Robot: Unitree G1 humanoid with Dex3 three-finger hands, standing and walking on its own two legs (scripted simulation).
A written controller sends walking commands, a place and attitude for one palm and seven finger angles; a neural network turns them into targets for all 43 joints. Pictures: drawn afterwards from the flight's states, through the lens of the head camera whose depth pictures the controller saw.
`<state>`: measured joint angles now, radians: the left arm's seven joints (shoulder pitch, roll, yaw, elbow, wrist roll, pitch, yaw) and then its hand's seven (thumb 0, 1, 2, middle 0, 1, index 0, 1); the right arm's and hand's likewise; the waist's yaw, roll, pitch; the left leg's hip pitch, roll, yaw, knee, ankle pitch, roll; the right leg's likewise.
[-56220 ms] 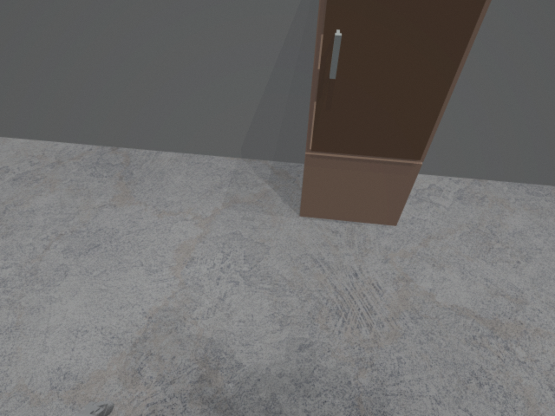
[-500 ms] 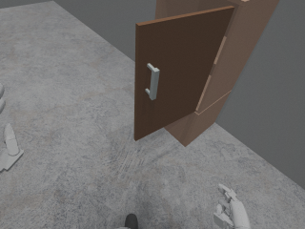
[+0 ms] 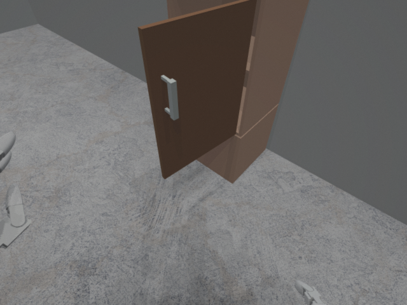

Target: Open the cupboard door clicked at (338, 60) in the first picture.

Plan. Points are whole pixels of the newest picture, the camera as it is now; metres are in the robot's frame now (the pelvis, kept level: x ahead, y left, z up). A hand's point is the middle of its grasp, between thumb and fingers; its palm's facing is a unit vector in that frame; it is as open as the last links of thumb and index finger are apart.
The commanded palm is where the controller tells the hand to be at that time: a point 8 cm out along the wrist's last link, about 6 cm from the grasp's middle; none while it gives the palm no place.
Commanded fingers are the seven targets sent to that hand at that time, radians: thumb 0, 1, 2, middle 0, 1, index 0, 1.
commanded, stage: stop stepping back and stand still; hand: left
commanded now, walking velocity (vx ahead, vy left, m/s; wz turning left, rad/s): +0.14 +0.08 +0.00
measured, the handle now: (169, 97) +0.67 +0.11 +0.05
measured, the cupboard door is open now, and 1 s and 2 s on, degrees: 82 82 82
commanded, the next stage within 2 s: let the arm hang, fingers relaxed in 1.38 s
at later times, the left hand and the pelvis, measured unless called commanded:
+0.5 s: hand (37, 206) +0.21 +0.23 +0.19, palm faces +0.44 -0.73 -0.52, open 7.5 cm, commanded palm +0.15 +0.27 +0.18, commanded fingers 0.00 0.90 0.90 -0.20 -0.30 -0.20 -0.30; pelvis +0.02 -0.03 +0.01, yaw +1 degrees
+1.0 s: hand (3, 210) +0.22 +0.28 +0.17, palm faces +0.43 -0.76 -0.49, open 7.5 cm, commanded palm +0.16 +0.32 +0.18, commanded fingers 0.00 0.90 0.90 -0.20 -0.30 -0.20 -0.30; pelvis +0.02 +0.02 +0.01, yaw +0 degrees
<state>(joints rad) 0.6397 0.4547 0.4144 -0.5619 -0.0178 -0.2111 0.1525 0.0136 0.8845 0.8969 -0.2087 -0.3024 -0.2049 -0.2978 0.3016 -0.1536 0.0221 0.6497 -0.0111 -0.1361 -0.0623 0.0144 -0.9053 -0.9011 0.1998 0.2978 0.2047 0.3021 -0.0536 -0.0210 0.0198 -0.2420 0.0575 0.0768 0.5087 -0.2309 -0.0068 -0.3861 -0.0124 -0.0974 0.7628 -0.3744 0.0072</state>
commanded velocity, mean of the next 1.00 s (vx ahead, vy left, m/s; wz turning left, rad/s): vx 0.01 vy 0.06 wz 0.00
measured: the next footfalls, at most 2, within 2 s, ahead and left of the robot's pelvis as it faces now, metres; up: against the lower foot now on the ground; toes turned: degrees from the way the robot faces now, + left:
right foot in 0.06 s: +0.07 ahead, -0.09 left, +0.00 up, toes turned -4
left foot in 0.52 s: +0.05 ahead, +0.11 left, +0.00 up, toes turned +4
